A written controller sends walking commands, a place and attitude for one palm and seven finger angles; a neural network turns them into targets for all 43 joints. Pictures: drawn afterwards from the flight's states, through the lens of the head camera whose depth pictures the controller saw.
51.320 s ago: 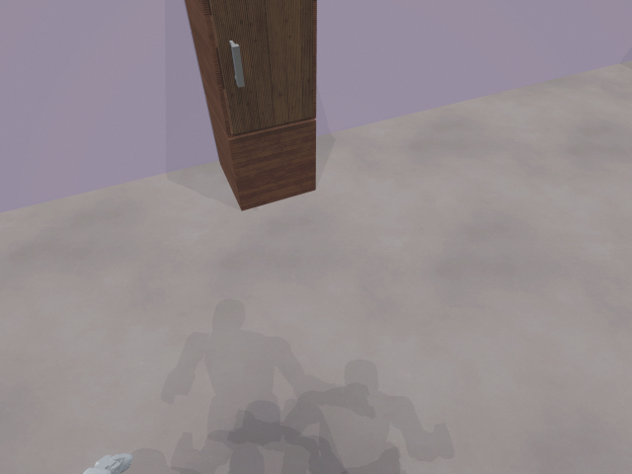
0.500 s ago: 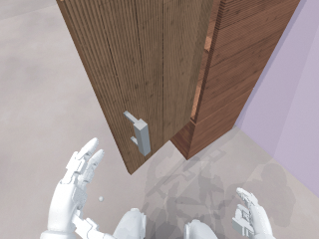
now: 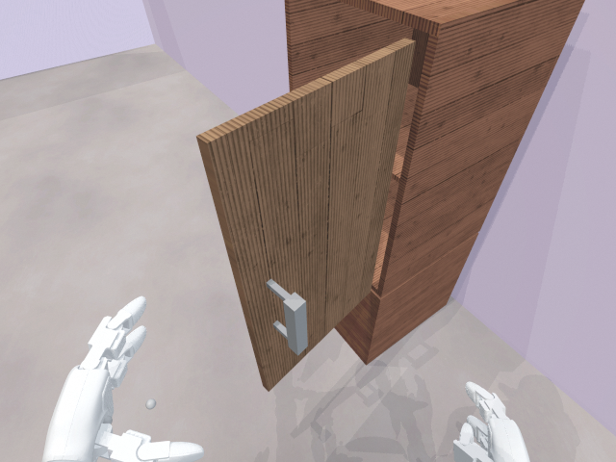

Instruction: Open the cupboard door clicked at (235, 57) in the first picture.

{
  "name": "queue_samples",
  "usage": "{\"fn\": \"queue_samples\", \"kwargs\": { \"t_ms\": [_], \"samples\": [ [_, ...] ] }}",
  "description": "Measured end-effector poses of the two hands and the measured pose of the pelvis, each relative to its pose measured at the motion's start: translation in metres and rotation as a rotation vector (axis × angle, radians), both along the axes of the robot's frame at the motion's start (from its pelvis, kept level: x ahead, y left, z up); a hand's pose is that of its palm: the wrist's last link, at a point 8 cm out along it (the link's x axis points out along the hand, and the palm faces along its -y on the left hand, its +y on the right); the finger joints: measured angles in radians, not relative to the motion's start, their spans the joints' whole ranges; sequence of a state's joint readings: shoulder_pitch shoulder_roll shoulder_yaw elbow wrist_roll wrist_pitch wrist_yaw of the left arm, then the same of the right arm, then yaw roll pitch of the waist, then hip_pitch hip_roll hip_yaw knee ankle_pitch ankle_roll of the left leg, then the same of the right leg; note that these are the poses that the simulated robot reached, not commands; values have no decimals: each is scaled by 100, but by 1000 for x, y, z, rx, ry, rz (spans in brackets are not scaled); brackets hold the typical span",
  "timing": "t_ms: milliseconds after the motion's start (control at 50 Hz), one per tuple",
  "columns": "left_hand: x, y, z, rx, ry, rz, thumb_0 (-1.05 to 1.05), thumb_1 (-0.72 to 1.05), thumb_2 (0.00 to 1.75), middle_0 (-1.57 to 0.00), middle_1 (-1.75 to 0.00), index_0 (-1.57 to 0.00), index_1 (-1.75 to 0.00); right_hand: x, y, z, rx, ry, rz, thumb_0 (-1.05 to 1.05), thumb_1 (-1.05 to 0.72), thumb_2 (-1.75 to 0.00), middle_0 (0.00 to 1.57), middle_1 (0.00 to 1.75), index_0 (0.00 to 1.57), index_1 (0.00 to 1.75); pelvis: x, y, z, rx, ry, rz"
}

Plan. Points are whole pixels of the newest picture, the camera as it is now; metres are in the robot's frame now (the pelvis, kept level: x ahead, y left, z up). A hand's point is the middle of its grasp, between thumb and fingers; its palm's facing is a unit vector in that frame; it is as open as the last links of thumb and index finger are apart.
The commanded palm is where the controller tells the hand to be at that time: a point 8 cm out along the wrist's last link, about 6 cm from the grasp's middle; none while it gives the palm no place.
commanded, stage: draw the hand back to the body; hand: left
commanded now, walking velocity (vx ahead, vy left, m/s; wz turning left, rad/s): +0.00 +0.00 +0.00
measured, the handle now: (286, 317) +0.34 +0.06 -0.02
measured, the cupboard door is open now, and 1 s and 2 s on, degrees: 100 100 100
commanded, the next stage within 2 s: step back with the hand held close in 0.90 s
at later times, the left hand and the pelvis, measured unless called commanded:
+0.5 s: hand (30, 309) +0.21 +0.27 +0.19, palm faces +0.44 -0.80 -0.41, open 9.3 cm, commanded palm +0.16 +0.31 +0.22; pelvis +0.02 +0.01 +0.04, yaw +0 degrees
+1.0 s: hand (39, 302) +0.21 +0.25 +0.20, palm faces +0.46 -0.80 -0.40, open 7.4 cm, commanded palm +0.16 +0.29 +0.22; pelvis +0.02 -0.01 +0.05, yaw -1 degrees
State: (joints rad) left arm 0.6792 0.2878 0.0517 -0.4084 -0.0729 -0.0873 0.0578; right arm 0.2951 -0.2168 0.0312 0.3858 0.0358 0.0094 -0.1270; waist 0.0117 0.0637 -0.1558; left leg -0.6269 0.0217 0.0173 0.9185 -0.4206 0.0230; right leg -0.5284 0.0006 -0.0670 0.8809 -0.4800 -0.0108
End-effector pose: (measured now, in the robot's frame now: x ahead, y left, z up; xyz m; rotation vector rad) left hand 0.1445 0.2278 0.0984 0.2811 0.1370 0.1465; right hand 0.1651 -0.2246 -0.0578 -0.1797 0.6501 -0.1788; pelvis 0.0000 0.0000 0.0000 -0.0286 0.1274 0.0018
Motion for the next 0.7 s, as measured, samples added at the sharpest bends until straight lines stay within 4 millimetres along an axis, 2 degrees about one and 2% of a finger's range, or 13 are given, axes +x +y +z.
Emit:
{"fn": "queue_samples", "kwargs": {
  "t_ms": [80, 180, 280, 560, 620, 700],
  "samples": [
    [0, 16, 14, 64, 13, 68, -1, -16, 44, -17, -30, -17, -30, 4, 10, 6, 3, 4, 21, 1, -90, -90, 20, 30, 21, 30, 4, 3, 10, 5, -31, 1],
    [6, 37, 38, 111, -51, 149, -1, 1, 51, -17, -30, -17, -30, 10, 19, 13, 2, 3, 58, 1, -90, -90, 20, 30, 21, 30, 10, 6, 19, 6, -72, 6],
    [14, 46, 66, 139, -136, 179, 0, 18, 59, -18, -30, -18, -30, 18, 23, 20, 9, -21, 84, 1, -90, -90, 21, 30, 21, 30, 15, 10, 28, 8, -107, 5],
    [23, 78, 126, 242, -311, 273, 1, 66, 80, -20, -30, -20, -30, 30, 15, 33, -2, -15, 110, 1, -90, -90, 21, 30, 21, 30, 21, 5, 43, 18, -168, -6],
    [24, 78, 130, 237, -324, 283, 1, 75, 83, -20, -30, -20, -30, 31, 11, 32, 1, -8, 108, 1, -90, -90, 21, 30, 21, 30, 21, 3, 45, 20, -174, -8],
    [26, 72, 116, 197, -267, 274, 1, 83, 87, -20, -30, -20, -30, 29, 5, 31, 2, 11, 99, 1, -90, -90, 20, 30, 21, 30, 20, 1, 47, 23, -179, -12]
  ]
}}
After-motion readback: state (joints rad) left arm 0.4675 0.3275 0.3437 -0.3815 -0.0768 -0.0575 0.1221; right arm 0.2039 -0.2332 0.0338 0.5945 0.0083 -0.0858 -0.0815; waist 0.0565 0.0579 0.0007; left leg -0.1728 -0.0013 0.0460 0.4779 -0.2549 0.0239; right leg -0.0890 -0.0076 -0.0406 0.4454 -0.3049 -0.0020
